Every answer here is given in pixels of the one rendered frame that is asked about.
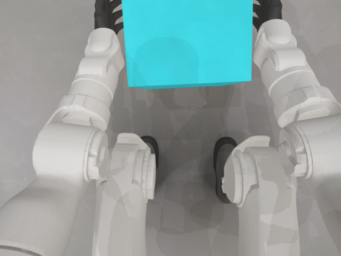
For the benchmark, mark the right robot forearm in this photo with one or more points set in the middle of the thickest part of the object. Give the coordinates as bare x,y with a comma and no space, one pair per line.
290,82

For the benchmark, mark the robot right hand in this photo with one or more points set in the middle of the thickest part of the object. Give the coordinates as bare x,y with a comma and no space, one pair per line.
267,10

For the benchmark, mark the right robot upper arm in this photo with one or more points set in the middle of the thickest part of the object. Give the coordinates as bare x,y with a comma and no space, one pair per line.
311,149

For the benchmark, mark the left robot upper arm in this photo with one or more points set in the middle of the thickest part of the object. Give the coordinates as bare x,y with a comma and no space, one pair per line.
40,219

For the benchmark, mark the carton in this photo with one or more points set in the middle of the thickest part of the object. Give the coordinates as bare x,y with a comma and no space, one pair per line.
187,43

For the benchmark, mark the right robot thigh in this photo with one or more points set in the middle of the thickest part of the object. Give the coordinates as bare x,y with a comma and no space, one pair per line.
268,224

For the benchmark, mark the robot right foot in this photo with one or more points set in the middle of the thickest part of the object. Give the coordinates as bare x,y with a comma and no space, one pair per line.
223,148

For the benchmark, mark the robot left hand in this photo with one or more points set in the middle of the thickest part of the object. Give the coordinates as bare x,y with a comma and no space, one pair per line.
104,18

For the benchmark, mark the left robot forearm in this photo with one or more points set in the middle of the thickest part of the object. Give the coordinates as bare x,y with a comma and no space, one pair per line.
94,85

